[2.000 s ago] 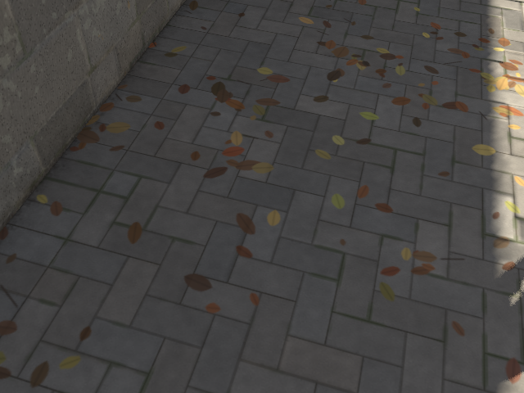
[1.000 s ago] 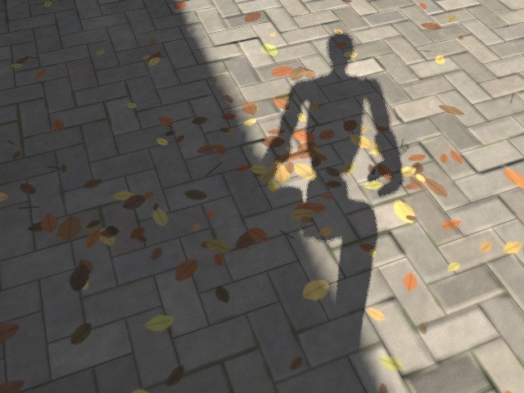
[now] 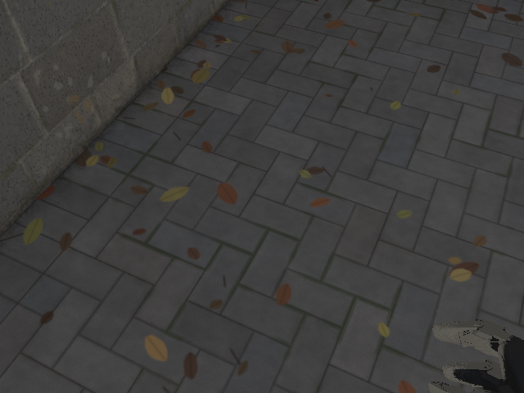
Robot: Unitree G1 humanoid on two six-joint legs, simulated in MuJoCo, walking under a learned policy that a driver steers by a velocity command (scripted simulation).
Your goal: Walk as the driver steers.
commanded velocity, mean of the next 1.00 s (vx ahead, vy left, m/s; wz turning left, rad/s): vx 0.45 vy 0.00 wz -0.13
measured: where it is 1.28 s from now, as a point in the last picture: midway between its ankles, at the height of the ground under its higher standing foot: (308, 340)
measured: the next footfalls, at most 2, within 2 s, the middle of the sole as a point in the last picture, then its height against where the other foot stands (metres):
right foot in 0.40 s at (347, 338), level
left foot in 0.84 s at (276, 314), level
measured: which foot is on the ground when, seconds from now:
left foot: down 0.00-0.38, up 0.40-0.82, down 0.84-1.00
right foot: down 0.00-0.00, up 0.02-0.38, down 0.40-1.00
